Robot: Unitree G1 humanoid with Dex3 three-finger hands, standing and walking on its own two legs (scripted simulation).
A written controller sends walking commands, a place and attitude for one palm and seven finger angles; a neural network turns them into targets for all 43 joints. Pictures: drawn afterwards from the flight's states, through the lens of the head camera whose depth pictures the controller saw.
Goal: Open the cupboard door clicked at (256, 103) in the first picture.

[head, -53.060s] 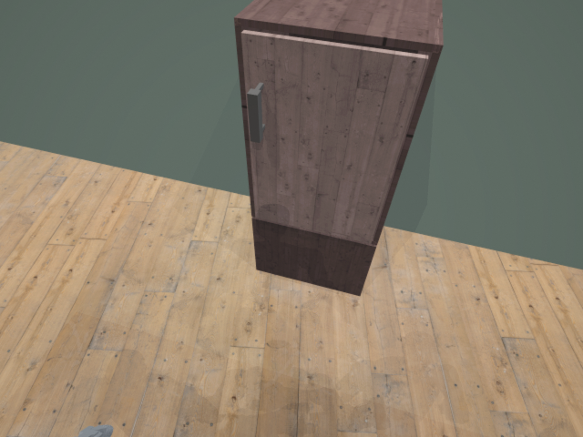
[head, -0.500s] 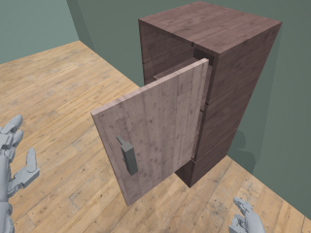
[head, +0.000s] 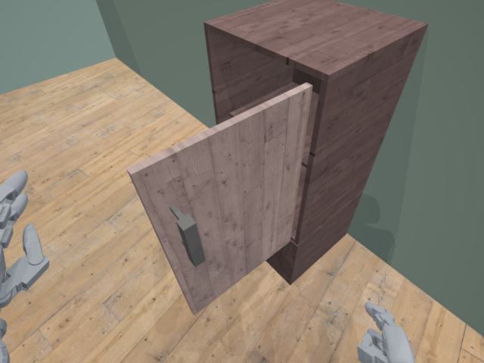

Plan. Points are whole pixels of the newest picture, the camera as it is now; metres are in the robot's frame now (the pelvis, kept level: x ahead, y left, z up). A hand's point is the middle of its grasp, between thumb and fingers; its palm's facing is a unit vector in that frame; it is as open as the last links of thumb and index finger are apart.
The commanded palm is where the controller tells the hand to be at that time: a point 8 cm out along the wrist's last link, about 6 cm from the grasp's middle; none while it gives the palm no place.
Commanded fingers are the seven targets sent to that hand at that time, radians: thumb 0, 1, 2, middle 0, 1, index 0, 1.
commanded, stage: step back with the hand held close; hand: left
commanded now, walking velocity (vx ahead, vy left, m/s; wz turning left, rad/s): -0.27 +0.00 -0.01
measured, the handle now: (186, 234) +0.34 +0.15 +0.01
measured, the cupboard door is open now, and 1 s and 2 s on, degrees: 88 88 88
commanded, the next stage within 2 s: stop stepping back and stand still in 1.00 s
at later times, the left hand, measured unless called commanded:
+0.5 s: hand out of the picture +0.14 +0.30 +0.15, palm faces +0.36 -0.77 -0.52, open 7.4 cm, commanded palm +0.07 +0.34 +0.17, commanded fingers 0.00 0.90 0.90 -0.20 -0.30 -0.20 -0.30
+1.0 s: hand out of the picture +0.05 +0.33 +0.17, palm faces +0.45 -0.77 -0.45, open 7.4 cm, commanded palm -0.03 +0.36 +0.17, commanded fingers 0.00 0.90 0.90 -0.20 -0.30 -0.20 -0.30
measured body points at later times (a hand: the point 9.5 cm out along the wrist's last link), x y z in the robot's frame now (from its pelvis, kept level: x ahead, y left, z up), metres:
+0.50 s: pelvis -0.07 +0.04 -0.01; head -0.04 +0.05 +0.44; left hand +0.11 +0.34 +0.18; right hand +0.10 -0.20 -0.09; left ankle +0.02 +0.12 -0.74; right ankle -0.06 -0.09 -0.74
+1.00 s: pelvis -0.16 +0.05 -0.01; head -0.14 +0.08 +0.44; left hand +0.02 +0.37 +0.19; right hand +0.04 -0.17 -0.08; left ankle +0.02 +0.12 -0.74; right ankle -0.22 -0.06 -0.70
